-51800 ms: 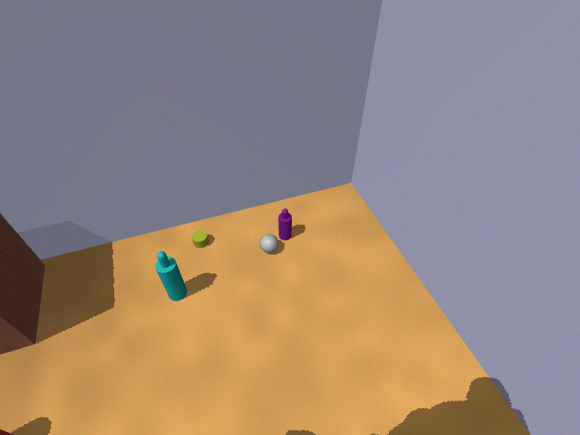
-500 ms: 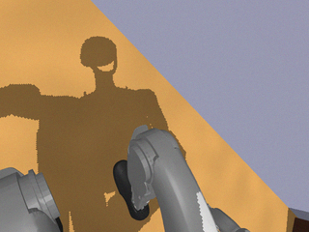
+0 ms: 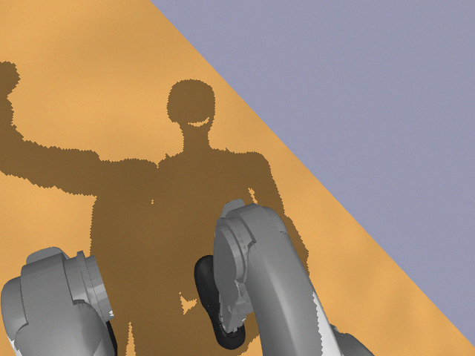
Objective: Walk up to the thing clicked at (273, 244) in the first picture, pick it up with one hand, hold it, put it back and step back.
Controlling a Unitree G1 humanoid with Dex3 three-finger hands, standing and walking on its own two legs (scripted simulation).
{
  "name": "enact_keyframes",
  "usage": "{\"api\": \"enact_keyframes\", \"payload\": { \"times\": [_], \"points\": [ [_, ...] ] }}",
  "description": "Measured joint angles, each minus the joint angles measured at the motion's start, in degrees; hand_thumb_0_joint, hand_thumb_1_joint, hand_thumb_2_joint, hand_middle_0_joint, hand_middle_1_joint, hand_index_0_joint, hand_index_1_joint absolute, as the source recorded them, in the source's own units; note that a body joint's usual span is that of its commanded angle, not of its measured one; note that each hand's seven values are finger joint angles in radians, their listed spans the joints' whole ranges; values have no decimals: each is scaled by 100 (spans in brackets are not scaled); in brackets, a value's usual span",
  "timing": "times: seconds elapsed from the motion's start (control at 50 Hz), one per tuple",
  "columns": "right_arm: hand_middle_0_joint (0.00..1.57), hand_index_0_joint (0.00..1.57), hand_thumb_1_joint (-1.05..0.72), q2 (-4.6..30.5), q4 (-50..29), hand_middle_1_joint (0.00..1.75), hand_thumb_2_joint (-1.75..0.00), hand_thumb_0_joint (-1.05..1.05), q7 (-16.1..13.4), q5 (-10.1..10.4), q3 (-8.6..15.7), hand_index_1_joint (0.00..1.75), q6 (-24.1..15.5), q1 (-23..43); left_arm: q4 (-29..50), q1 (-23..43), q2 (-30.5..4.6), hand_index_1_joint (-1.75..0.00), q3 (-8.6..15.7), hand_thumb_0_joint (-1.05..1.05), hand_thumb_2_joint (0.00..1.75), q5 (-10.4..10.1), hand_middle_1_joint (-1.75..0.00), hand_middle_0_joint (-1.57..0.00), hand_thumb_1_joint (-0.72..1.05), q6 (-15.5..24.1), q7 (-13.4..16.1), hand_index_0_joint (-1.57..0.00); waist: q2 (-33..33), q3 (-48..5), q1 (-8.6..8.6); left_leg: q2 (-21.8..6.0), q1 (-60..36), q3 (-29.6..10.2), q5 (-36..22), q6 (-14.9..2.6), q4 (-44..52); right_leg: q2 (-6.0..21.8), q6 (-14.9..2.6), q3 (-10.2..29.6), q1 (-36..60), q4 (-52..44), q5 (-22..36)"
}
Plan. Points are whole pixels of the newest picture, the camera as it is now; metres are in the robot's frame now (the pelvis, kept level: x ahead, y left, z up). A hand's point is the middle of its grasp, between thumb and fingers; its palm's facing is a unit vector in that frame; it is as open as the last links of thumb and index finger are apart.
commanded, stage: withdraw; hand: left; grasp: from above
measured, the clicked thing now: out of the picture +0.47 +0.35 -0.27
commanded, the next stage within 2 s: home in 0.66 s
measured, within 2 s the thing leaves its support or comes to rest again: neither
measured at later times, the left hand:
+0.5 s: hand out of the picture +0.43 +0.35 -0.08, palm faces -0.52 -0.11 -0.85, open 14.0 cm
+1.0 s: hand out of the picture +0.44 +0.36 -0.08, palm faces -0.36 -0.16 -0.92, open 12.7 cm
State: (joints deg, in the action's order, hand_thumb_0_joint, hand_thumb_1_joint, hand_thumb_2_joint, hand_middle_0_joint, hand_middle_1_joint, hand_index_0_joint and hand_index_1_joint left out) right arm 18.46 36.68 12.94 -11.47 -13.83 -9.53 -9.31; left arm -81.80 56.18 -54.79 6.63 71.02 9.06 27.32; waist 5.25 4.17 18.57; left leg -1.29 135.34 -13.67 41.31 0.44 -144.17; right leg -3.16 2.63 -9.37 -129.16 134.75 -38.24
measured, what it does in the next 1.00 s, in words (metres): stands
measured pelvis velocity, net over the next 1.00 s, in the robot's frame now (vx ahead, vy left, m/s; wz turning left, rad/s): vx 0.00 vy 0.00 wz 0.11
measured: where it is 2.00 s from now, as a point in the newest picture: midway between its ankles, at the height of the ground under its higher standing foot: (169, 346)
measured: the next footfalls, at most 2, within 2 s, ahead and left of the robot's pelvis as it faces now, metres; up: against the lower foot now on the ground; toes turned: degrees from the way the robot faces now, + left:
none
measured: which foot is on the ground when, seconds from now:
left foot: down 0.00-1.00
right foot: down 0.00-1.00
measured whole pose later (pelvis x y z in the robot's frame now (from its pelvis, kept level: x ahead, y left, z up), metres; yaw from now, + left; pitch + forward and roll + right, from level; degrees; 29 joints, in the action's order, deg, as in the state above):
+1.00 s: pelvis +0.00 +0.00 +0.05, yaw +6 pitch +36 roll -9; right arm 13.2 37.0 7.2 -4.4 -4.7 1.6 -12.1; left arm -65.3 50.6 -42.9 4.9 62.8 5.4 11.6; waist -1.3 -5.0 12.9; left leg -0.7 130.4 -7.1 38.9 -0.4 -132.8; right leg -1.0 2.2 -4.3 -125.7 127.8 -38.5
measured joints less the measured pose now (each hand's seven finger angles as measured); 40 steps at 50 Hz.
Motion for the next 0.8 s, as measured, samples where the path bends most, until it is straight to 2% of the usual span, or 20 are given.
{"api": "enact_keyframes", "payload": {
  "times": [0.08,0.18,0.28,0.36,0.42,0.48,0.64,0.72,0.8],
  "points": [
    [21,20,-91,-97,104,30,-90,0,38,235,362,30,253,-41,689,-216,415,-101,-168,0,99,-272,-101,-9,-51,-287,-462,-11,-264,-398,-233,4,-27,177,-26,-32,196,51,-3,135,-2,-86,-47],
    [21,20,-91,-205,121,30,-90,0,-87,509,690,30,622,49,1037,-131,800,-101,-545,0,100,-549,-100,-9,-51,-550,-1253,-9,-496,-704,-451,20,-316,419,-116,-68,636,131,-26,316,243,-369,-60],
    [21,20,-91,-179,-37,30,-90,0,-359,668,779,30,900,85,1000,67,994,-101,-825,0,101,-637,-100,-9,-51,-500,-1943,-9,-605,-825,-538,34,-649,555,-252,-70,1098,184,-76,411,530,-725,16],
    [21,20,-90,-100,-146,30,-90,0,-588,690,750,30,1030,71,835,208,989,-101,-861,0,101,-627,-100,-9,-51,-275,-2182,-9,-588,-795,-501,40,-809,593,-364,-58,1325,202,-91,437,663,-907,110],
    [21,20,-90,-27,-160,30,-90,0,-711,667,691,30,1087,45,606,307,900,-101,-826,0,101,-536,-101,-9,-51,-60,-2190,-9,-540,-742,-432,45,-820,594,-432,-48,1368,206,-103,436,666,-938,173],
    [21,20,-90,36,-132,30,-89,0,-791,617,626,30,1121,-3,332,385,773,-101,-795,0,101,-401,-101,-9,-50,162,-2077,-9,-479,-674,-363,45,-744,586,-476,-40,1307,199,-117,432,588,-877,218],
    [21,20,-90,36,47,30,-89,0,-806,394,426,30,1108,-118,-276,548,389,-101,-565,0,101,42,-101,-9,-50,628,-1432,-9,-313,-380,-193,72,-317,523,-506,-52,827,183,-70,400,207,-445,246],
    [21,20,-90,-82,58,30,-89,0,-750,307,395,30,1046,-201,-170,524,292,-100,-328,0,100,238,-101,-9,-50,632,-1116,-10,-274,-250,-168,100,-105,483,-499,-53,605,187,-64,372,34,-251,228],
    [21,20,-90,-241,42,30,-89,0,-674,327,449,30,993,-301,230,364,386,-99,-160,0,98,191,-99,-11,-48,416,-964,-11,-321,-297,-205,116,30,491,-464,-59,524,198,-51,383,-89,-165,177]
  ]
}}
